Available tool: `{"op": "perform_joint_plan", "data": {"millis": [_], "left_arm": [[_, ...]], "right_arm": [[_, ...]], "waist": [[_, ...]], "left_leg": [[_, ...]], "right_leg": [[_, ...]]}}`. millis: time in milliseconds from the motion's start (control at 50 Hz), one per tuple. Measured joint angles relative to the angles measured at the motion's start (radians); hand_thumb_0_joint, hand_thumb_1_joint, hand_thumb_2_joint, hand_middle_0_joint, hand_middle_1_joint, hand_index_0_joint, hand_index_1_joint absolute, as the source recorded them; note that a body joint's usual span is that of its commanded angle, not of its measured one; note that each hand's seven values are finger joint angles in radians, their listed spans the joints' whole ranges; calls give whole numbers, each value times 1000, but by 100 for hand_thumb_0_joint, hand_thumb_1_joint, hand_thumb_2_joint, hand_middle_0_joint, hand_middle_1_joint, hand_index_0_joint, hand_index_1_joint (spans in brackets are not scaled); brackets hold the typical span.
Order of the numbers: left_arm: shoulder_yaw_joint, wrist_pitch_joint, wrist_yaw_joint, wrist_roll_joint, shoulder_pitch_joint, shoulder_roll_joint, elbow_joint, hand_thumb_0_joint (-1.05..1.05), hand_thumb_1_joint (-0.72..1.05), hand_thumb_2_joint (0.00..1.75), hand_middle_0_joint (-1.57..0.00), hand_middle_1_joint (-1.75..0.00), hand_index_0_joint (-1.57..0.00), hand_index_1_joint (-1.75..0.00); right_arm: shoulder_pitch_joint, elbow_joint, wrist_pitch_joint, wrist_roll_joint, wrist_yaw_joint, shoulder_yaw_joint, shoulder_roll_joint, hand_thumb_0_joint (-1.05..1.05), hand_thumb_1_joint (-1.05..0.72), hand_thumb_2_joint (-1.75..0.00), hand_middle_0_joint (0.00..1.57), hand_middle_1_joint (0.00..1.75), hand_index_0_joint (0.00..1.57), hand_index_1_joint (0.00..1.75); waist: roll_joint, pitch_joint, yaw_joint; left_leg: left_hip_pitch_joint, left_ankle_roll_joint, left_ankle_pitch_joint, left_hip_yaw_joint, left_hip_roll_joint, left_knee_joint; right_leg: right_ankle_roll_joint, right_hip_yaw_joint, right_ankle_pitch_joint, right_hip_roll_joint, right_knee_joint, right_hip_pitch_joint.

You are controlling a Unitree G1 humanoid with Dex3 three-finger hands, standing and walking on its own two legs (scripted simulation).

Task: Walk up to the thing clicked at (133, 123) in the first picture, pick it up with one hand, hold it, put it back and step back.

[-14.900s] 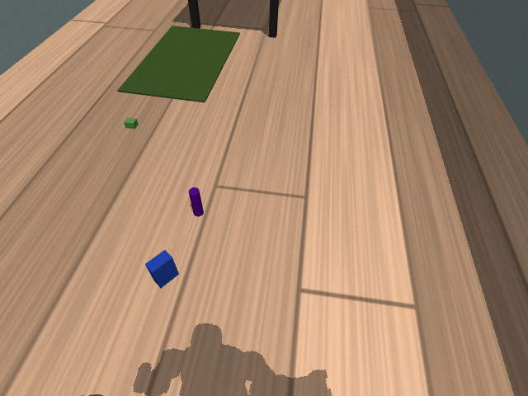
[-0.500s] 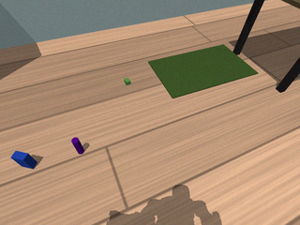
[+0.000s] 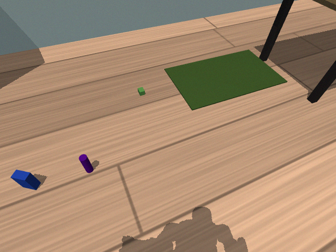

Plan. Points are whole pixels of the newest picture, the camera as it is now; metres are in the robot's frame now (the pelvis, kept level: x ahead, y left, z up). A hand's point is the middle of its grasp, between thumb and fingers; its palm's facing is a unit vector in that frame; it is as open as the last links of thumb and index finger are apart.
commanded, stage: stand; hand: left
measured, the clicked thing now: (141, 91) +1.46 +0.28 -0.76
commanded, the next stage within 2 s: walk up in 1.04 s
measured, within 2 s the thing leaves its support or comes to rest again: neither
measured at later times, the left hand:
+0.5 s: hand out of the picture +0.06 +0.25 -0.16, palm faces +0.00 -0.94 -0.34, open 7.3 cm
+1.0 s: hand out of the picture +0.06 +0.25 -0.16, palm faces +0.00 -0.94 -0.34, open 7.3 cm
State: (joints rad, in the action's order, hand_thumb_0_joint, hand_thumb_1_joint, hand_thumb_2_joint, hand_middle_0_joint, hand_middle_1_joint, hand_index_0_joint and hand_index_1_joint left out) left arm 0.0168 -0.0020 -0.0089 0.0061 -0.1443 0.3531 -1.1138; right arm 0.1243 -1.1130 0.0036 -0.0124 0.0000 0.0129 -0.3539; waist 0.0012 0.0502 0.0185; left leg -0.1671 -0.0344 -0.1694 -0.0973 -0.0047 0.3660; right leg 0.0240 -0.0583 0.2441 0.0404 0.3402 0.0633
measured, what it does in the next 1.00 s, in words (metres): stands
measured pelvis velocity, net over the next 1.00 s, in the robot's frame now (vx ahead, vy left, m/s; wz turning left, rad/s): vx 0.00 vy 0.00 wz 0.00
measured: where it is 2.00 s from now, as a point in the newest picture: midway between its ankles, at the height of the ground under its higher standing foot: (160, 223)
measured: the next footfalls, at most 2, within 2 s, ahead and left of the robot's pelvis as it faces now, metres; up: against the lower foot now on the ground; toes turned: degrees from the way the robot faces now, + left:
left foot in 1.30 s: +0.18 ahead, +0.18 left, +0.00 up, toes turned +7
right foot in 1.76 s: +0.41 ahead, -0.10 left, +0.00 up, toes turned -4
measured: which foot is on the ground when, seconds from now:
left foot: down 0.00-1.00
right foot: down 0.00-1.00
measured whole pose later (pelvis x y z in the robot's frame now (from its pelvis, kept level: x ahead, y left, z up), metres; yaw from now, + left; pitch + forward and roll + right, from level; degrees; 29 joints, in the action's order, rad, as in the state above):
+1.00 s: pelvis +0.00 +0.00 +0.00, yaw +0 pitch -2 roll +0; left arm 0.02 0.00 -0.01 0.01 -0.14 0.35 -1.11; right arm 0.12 -1.11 0.00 -0.01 0.00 0.01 -0.35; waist 0.00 0.05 0.02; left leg -0.16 -0.04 -0.17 -0.09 -0.01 0.36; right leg 0.02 -0.06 0.25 0.04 0.34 0.06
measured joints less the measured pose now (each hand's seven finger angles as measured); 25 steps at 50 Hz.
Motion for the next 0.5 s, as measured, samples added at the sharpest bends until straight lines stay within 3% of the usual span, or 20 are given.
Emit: {"op": "perform_joint_plan", "data": {"millis": [500], "left_arm": [[-2,2,3,0,7,-1,3,1,91,90,-20,-30,-21,-30]], "right_arm": [[-8,5,1,1,1,2,-1,0,-90,-90,21,30,20,30]], "waist": [[3,1,0]], "left_leg": [[6,-3,-5,3,-3,-3]], "right_leg": [[-3,3,6,-3,2,-2]]}}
